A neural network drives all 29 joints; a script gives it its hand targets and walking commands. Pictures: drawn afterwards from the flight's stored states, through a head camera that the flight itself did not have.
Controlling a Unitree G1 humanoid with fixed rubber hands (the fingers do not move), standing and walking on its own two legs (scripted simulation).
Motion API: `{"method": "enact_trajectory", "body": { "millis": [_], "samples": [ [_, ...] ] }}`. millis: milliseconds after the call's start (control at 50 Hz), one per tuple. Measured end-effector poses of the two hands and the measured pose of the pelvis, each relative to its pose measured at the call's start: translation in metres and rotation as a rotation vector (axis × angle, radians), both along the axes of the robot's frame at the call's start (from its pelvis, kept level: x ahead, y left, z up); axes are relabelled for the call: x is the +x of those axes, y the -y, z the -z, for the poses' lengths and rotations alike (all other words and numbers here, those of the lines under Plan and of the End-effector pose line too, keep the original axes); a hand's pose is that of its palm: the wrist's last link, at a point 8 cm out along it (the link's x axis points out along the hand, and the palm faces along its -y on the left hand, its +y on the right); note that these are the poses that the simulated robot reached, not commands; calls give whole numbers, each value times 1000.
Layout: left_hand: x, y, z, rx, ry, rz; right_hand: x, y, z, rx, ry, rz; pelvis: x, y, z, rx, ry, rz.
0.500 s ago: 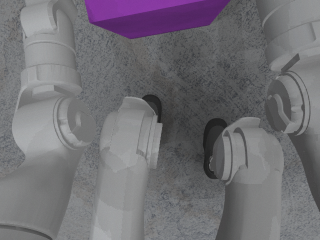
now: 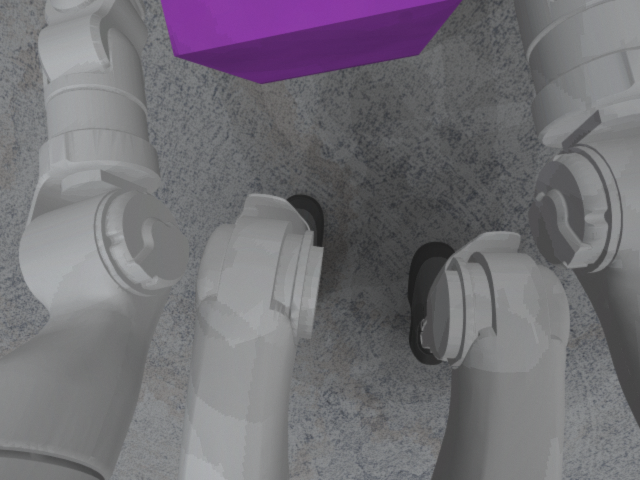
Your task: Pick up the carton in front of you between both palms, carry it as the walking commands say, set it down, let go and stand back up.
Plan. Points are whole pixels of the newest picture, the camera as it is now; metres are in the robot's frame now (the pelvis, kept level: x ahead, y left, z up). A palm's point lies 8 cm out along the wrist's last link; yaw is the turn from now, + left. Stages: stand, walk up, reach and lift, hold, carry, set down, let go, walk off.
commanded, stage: set down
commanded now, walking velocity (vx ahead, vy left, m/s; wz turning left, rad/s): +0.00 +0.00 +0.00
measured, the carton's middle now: out of the picture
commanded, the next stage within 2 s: let go in 1.32 s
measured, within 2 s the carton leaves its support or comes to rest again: neither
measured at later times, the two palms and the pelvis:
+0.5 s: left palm out of the picture +0.52 +0.32 -0.11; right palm out of the picture +0.62 -0.04 -0.11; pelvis +0.00 +0.01 +0.02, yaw +1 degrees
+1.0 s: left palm out of the picture +0.52 +0.33 +0.05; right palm out of the picture +0.63 -0.05 +0.05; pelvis +0.01 +0.01 +0.14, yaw +1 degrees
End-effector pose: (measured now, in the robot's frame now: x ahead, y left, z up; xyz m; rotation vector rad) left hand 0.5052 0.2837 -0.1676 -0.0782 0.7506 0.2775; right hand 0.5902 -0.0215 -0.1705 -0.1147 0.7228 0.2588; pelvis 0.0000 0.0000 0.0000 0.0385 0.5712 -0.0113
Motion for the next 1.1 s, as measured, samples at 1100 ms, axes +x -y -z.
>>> {"method": "enact_trajectory", "body": {
  "millis": [1100],
  "samples": [
    [15,-48,-249,72,105,-113,41,24,-249,-82,101,90,22,-14,-172,-52,-262,-57]
  ]
}}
